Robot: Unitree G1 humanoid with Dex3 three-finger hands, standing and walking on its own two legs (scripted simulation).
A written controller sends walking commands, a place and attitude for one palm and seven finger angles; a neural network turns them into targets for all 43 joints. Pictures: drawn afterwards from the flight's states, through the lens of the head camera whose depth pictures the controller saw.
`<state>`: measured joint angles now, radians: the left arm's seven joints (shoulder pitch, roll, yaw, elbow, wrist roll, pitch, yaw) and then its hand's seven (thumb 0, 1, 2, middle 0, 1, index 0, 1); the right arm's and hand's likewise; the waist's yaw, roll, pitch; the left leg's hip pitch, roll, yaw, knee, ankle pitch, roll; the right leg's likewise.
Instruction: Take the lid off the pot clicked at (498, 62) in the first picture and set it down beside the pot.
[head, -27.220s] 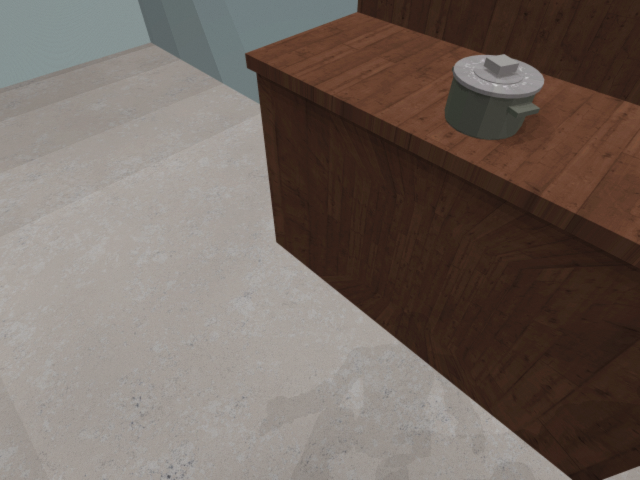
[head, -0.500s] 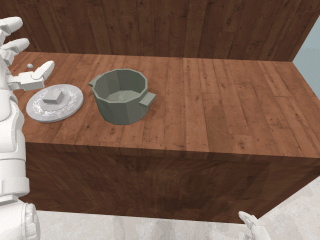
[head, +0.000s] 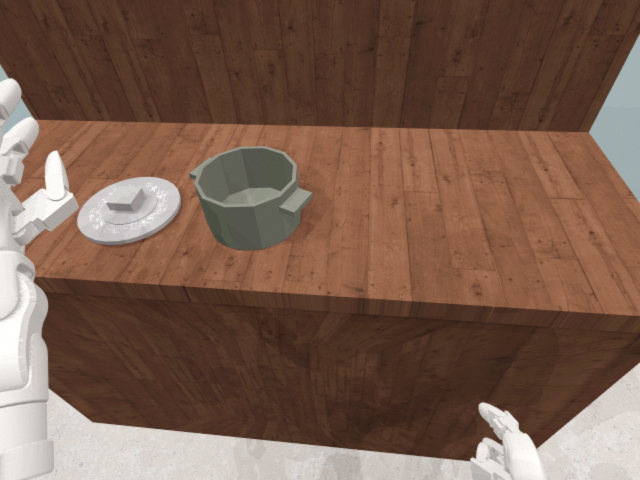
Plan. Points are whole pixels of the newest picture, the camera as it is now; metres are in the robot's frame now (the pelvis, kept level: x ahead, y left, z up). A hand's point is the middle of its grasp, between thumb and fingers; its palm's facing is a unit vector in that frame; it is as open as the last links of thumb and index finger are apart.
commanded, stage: draw the hand back to the body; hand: left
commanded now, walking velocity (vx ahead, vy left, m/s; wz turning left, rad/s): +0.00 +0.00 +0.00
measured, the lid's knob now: (126, 198) +0.52 +0.39 +0.06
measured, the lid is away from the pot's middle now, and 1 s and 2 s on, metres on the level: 0.22 0.22 0.22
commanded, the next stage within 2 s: step back with the hand held close in 0.86 s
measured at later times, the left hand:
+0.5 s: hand (11, 263) +0.22 +0.28 +0.24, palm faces +0.49 -0.84 -0.26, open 7.4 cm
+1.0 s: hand out of the picture +0.18 +0.28 +0.24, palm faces +0.49 -0.81 -0.32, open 7.4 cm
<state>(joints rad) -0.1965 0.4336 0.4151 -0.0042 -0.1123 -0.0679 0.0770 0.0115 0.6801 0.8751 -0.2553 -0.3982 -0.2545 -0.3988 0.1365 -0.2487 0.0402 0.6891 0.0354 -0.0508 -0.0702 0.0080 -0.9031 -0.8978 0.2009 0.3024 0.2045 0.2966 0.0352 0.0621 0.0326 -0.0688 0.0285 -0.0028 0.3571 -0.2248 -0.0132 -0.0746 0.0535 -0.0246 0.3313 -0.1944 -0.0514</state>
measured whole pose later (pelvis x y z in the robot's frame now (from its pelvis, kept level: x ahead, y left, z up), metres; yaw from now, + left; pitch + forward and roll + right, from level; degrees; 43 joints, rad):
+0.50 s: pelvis -0.01 +0.02 +0.00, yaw +0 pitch -6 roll -1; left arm 0.15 0.37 0.41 -0.39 -0.12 -0.11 0.07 0.02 0.89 0.90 -0.21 -0.30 -0.21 -0.30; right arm 0.14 -0.22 0.03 0.70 0.01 -0.09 -0.07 0.01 -0.90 -0.90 0.20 0.30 0.21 0.30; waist 0.06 0.06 0.04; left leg -0.04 0.01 0.00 0.36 -0.22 0.01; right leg -0.03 0.03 -0.02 0.31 -0.18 -0.03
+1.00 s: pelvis -0.01 +0.04 +0.00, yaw +1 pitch -6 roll -1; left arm 0.34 0.37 0.41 -0.60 -0.10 -0.11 0.08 0.02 0.89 0.90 -0.21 -0.30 -0.21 -0.30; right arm 0.14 -0.19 0.05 0.66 0.00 -0.09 -0.06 0.01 -0.90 -0.90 0.20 0.30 0.21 0.30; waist 0.08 0.04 0.04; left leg -0.06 -0.02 0.00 0.40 -0.24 0.03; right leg -0.04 0.01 -0.02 0.33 -0.19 0.00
